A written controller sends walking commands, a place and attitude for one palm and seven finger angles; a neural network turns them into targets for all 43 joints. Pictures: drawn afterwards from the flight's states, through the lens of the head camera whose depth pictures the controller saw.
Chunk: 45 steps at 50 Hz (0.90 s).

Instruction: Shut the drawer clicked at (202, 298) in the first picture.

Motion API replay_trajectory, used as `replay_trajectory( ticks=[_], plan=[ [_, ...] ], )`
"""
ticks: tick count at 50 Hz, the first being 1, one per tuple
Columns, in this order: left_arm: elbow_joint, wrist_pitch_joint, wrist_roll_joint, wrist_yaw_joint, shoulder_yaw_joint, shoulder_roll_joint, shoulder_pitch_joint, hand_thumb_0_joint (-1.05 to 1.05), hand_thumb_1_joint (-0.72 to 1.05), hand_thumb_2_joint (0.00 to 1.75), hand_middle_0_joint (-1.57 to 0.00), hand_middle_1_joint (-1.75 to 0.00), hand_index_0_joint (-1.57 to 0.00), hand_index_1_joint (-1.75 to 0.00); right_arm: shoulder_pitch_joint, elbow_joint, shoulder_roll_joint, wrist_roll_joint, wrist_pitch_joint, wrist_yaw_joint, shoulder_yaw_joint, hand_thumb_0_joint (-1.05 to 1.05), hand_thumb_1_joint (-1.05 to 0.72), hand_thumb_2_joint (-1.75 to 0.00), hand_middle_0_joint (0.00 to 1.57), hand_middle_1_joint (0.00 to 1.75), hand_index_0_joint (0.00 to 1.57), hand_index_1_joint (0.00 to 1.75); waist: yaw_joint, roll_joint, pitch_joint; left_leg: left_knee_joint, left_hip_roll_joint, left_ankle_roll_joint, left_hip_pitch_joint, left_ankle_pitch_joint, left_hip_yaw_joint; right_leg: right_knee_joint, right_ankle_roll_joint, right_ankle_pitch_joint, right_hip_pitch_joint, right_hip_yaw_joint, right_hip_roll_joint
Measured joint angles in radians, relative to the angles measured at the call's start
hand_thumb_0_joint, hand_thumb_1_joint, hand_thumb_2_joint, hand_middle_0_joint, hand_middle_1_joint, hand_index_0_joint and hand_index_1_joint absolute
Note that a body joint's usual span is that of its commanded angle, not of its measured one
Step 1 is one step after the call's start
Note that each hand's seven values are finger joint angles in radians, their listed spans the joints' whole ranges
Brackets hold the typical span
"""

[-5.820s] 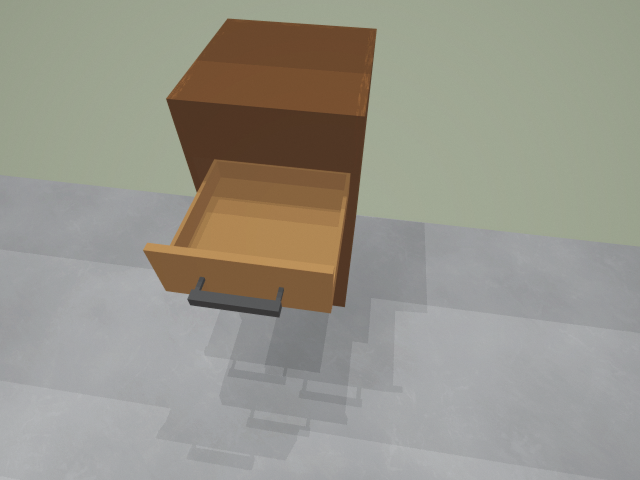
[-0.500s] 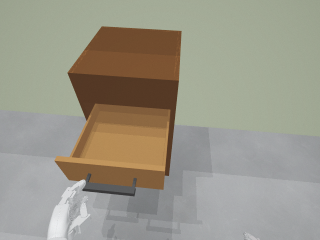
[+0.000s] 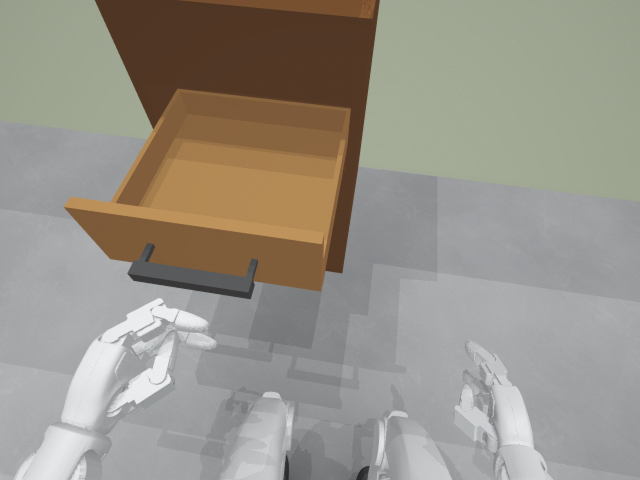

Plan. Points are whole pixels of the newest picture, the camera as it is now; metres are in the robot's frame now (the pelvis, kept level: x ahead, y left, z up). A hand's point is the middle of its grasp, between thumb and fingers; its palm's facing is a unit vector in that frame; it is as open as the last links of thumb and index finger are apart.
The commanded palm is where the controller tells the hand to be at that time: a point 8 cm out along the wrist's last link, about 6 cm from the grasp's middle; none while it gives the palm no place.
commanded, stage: raise the hand and make a fist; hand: left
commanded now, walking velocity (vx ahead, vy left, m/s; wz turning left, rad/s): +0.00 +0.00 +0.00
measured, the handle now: (196, 268) +0.41 +0.24 -0.08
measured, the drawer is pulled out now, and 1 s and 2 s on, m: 0.30 0.30 0.30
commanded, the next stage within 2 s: bring the fist close to the handle in 1.22 s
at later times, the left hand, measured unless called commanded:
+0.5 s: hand (150, 383) +0.21 +0.21 +0.03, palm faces -0.07 -1.00 -0.02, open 3.1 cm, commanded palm +0.18 +0.26 +0.04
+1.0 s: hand (165, 387) +0.21 +0.19 +0.02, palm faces -0.11 -0.99 -0.02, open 3.3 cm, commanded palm +0.19 +0.25 +0.03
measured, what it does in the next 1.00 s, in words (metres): stands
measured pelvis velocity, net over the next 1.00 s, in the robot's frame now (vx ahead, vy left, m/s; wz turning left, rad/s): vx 0.02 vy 0.04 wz -0.02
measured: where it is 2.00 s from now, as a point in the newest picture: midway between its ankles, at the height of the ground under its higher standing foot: outside the picture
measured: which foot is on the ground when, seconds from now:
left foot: down 0.00-1.00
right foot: down 0.00-1.00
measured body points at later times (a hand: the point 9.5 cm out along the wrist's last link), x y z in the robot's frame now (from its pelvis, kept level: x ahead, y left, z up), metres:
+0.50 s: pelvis +0.01 +0.03 +0.00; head +0.11 +0.06 +0.44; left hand +0.21 +0.26 +0.04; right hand +0.23 -0.22 -0.06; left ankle +0.07 +0.13 -0.60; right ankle +0.05 -0.10 -0.60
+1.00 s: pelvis +0.02 +0.04 -0.01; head +0.12 +0.07 +0.42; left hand +0.21 +0.25 +0.03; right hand +0.22 -0.19 -0.08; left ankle +0.07 +0.13 -0.60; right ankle +0.05 -0.10 -0.60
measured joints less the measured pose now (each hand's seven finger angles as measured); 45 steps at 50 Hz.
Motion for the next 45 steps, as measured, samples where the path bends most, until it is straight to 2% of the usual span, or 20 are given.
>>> replay_trajectory(
  ticks=[3,5,7,10,13,16,20,26,30,35,39,45],
  plan=[
    [0.040,0.137,-0.014,-0.006,0.018,0.003,-0.015,0.02,0.90,0.90,-0.77,-0.92,-0.77,-0.92,0.042,0.002,0.019,0.010,0.035,-0.009,0.001,0.02,-0.90,-0.89,0.21,0.30,0.20,0.30,-0.031,0.001,-0.002,-0.026,0.005,-0.002,0.013,0.006,0.016,-0.018,0.002,0.008,0.002,0.016,0.004],
    [0.038,0.171,-0.027,0.028,0.045,-0.008,0.008,0.02,0.90,0.90,-0.81,-0.96,-0.80,-0.96,0.073,0.008,0.023,0.011,0.047,-0.012,-0.014,0.02,-0.90,-0.89,0.21,0.30,0.20,0.30,-0.045,-0.003,-0.006,-0.042,0.009,-0.003,0.027,0.007,0.025,-0.033,0.005,0.012,0.011,0.025,0.008],
    [0.022,0.153,-0.031,0.072,0.074,-0.019,0.045,0.02,0.90,0.90,-0.85,-1.00,-0.84,-1.00,0.101,0.021,0.020,0.008,0.052,-0.012,-0.037,0.02,-0.90,-0.89,0.21,0.30,0.20,0.30,-0.049,-0.011,-0.015,-0.055,0.012,-0.002,0.039,0.004,0.032,-0.046,0.007,0.013,0.020,0.032,0.011],
    [-0.003,0.070,-0.021,0.113,0.101,-0.023,0.099,0.02,0.90,0.90,-0.91,-1.07,-0.90,-1.07,0.125,0.046,0.003,0.001,0.052,-0.007,-0.070,0.02,-0.90,-0.89,0.21,0.30,0.20,0.30,-0.046,-0.019,-0.028,-0.059,0.011,0.001,0.043,-0.001,0.034,-0.055,0.011,0.010,0.026,0.033,0.011],
    [0.000,-0.010,-0.015,0.107,0.094,-0.017,0.134,0.02,0.90,0.90,-0.97,-1.13,-0.96,-1.13,0.117,0.061,-0.025,0.000,0.044,0.000,-0.087,0.02,-0.90,-0.89,0.21,0.30,0.20,0.30,-0.047,-0.015,-0.033,-0.047,0.005,0.008,0.028,-0.007,0.029,-0.050,0.017,0.005,0.020,0.029,0.005],
    [0.016,-0.040,-0.017,0.072,0.051,-0.022,0.152,0.02,0.91,0.90,-1.03,-1.20,-1.02,-1.20,0.091,0.052,-0.048,0.004,0.027,0.001,-0.090,0.02,-0.90,-0.89,0.20,0.30,0.20,0.30,-0.051,-0.010,-0.029,-0.027,-0.001,0.018,0.005,-0.013,0.029,-0.036,0.025,0.001,0.001,0.029,-0.001],
    [0.001,-0.038,0.001,0.058,-0.005,-0.032,0.155,0.02,0.90,0.90,-1.11,-1.28,-1.10,-1.28,0.055,0.018,-0.050,-0.001,0.007,0.000,-0.087,0.02,-0.90,-0.89,0.20,0.30,0.20,0.30,-0.048,-0.020,-0.030,0.001,-0.004,0.030,-0.029,-0.022,0.036,-0.011,0.035,-0.004,-0.031,0.037,-0.005],
    [-0.091,-0.042,0.022,0.132,-0.012,-0.037,0.145,0.02,0.90,0.90,-1.23,-1.41,-1.22,-1.41,0.011,-0.025,-0.019,-0.016,0.029,0.020,-0.069,0.02,-0.90,-0.89,0.20,0.30,0.20,0.30,-0.033,-0.035,-0.040,0.031,-0.011,0.042,-0.051,-0.034,0.038,0.012,0.046,-0.015,-0.048,0.039,-0.012],
    [-0.117,-0.001,0.038,0.146,-0.026,-0.042,0.154,0.02,0.90,0.90,-1.30,-1.49,-1.30,-1.49,-0.005,-0.055,-0.002,-0.015,0.063,0.035,-0.043,0.02,-0.90,-0.89,0.20,0.30,0.20,0.30,-0.025,-0.026,-0.053,0.036,-0.018,0.049,-0.055,-0.038,0.036,0.009,0.055,-0.016,-0.044,0.036,-0.018],
    [-0.133,0.059,0.070,0.145,-0.086,-0.041,0.180,0.02,0.90,0.90,-1.36,-1.56,-1.35,-1.56,0.000,-0.097,0.004,-0.016,0.087,0.038,-0.014,0.02,-0.90,-0.89,0.21,0.30,0.20,0.30,-0.021,-0.022,-0.053,0.039,-0.024,0.059,-0.060,-0.038,0.039,0.008,0.063,-0.015,-0.046,0.039,-0.024],
    [-0.166,0.046,0.083,0.179,-0.106,-0.040,0.183,0.02,0.90,0.90,-1.38,-1.58,-1.38,-1.58,0.015,-0.111,0.003,-0.026,0.096,0.038,-0.009,0.02,-0.90,-0.89,0.21,0.30,0.20,0.30,-0.020,-0.031,-0.051,0.052,-0.025,0.061,-0.078,-0.042,0.042,0.022,0.065,-0.019,-0.065,0.042,-0.025],
    [-0.194,0.026,0.091,0.215,-0.089,-0.041,0.175,0.02,0.90,0.90,-1.40,-1.59,-1.39,-1.59,0.034,-0.101,-0.007,-0.028,0.126,0.048,-0.017,0.02,-0.90,-0.89,0.21,0.30,0.20,0.30,-0.026,-0.030,-0.054,0.076,-0.024,0.059,-0.108,-0.051,0.040,0.046,0.064,-0.029,-0.094,0.041,-0.025]
  ],
)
